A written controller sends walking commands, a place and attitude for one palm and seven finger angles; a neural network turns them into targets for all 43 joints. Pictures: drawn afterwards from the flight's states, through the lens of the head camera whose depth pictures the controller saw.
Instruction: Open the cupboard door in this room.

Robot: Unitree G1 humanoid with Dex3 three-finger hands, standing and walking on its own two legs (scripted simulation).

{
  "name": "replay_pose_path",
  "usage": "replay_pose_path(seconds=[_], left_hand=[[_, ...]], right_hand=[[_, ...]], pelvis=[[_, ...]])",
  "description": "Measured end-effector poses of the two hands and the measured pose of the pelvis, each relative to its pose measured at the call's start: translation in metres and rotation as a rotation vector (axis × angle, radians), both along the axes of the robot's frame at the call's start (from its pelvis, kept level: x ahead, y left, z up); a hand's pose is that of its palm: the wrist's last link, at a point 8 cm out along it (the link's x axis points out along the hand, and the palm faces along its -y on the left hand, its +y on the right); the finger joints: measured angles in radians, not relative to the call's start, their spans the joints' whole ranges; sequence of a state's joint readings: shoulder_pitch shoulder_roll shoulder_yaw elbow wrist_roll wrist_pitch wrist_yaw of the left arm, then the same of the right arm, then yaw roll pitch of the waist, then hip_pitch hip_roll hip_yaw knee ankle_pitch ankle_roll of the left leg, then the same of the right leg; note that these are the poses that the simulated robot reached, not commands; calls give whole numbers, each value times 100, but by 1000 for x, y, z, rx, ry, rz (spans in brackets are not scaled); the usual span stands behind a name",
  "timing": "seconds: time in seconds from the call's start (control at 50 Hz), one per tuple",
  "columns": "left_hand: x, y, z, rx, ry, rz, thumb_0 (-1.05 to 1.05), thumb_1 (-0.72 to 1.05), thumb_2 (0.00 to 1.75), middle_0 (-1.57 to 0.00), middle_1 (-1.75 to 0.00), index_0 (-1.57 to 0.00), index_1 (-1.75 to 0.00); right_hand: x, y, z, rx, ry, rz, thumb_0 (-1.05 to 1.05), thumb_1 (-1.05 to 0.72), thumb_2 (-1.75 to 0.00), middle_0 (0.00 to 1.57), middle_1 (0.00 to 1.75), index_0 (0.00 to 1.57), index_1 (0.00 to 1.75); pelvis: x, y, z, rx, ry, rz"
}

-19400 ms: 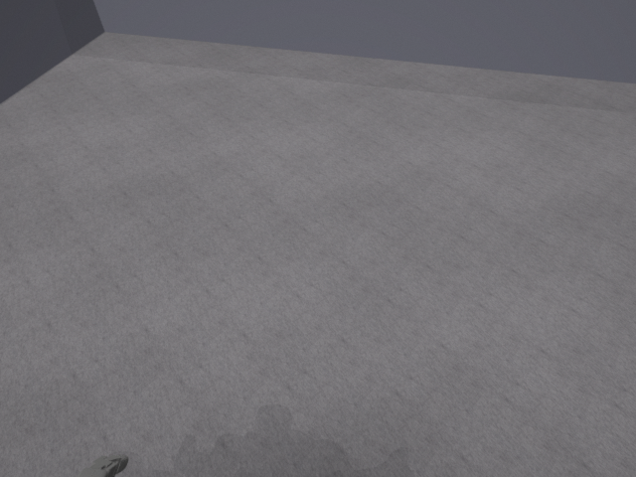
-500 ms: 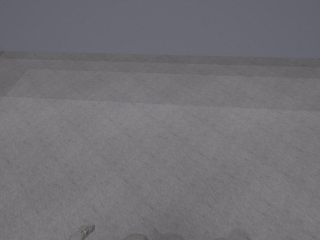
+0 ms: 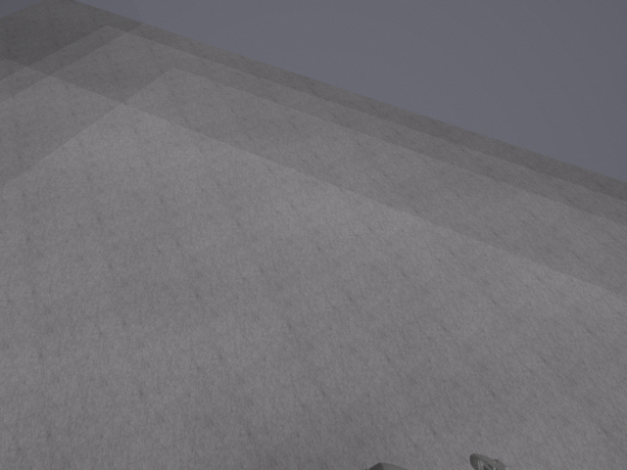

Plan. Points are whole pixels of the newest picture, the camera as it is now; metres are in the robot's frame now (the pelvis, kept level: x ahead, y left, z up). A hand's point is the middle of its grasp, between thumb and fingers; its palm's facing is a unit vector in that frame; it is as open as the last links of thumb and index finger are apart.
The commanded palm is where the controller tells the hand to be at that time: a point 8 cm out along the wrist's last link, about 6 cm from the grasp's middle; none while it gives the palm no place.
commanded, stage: turn or walk to find it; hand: left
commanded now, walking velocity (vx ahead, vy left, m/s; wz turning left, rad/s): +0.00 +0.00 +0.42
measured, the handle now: out of the picture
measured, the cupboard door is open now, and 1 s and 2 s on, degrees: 0 0 0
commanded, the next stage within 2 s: none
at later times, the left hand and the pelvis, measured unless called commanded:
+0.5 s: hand out of the picture +0.03 +0.15 -0.14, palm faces +0.22 -0.94 -0.27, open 7.4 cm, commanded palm none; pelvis -0.02 -0.05 +0.00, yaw +13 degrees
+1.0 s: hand out of the picture -0.14 +0.20 -0.18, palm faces +0.48 -0.85 -0.23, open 7.4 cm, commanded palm none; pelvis -0.06 +0.00 +0.01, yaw +25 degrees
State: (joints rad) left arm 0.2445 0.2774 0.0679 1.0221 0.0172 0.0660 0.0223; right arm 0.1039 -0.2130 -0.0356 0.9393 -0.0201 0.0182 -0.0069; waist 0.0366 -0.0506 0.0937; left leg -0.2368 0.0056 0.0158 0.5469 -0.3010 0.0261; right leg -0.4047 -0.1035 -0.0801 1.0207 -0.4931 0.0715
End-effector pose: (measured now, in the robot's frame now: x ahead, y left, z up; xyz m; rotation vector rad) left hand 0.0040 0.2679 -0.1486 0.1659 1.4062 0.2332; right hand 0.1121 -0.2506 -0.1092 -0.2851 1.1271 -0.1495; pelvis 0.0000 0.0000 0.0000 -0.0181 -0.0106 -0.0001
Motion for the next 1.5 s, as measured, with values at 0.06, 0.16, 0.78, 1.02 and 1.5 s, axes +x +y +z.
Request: replay_pose_path(seconds=[0.06,0.16,0.78,1.02,1.5], left_hand=[[6,4,7,-2,-45,12,1,91,90,-19,-30,-20,-30],[24,-1,15,4,-126,18,0,91,90,-19,-30,-20,-30],[-112,-64,12,7,-89,321,0,91,90,-20,-30,-20,-30],[-166,-25,6,-7,-58,444,1,91,90,-19,-30,-20,-30],[-125,-92,39,106,-240,512,0,91,90,-20,-30,-20,-30]], right_hand=[[2,10,3,11,1,26,0,-91,-90,20,30,20,30],[-6,16,-2,41,25,44,0,-91,-90,20,30,20,30],[-9,-4,-23,18,176,280,0,-91,-90,19,30,19,30],[14,71,3,11,31,434,0,-91,-90,20,30,20,30],[-7,-11,-42,40,249,474,0,-91,-90,20,30,20,30]], pelvis=[[-2,3,5,-7,0,23],[-5,0,7,-4,0,64],[-42,-34,0,30,5,366],[-65,-3,7,-11,-7,452],[-57,-67,3,44,10,655]])
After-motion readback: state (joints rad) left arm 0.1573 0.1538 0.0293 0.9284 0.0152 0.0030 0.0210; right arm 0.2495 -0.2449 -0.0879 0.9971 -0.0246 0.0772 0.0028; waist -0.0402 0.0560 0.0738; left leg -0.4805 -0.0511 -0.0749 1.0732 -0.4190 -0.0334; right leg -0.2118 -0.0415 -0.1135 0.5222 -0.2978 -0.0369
